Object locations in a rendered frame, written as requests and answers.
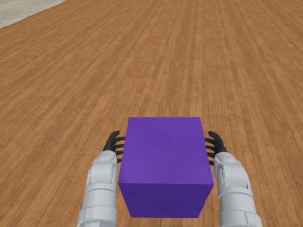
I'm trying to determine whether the left robot forearm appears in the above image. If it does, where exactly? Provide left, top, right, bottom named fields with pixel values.
left=76, top=150, right=118, bottom=227

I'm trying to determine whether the carton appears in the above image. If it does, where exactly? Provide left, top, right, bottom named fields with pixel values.
left=118, top=117, right=214, bottom=218

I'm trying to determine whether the right robot hand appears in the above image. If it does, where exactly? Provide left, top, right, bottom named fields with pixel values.
left=205, top=131, right=227, bottom=166

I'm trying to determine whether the right robot forearm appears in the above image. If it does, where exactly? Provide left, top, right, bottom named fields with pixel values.
left=213, top=152, right=263, bottom=227

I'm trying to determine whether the left robot hand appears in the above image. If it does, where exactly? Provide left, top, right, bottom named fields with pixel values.
left=103, top=131, right=126, bottom=163

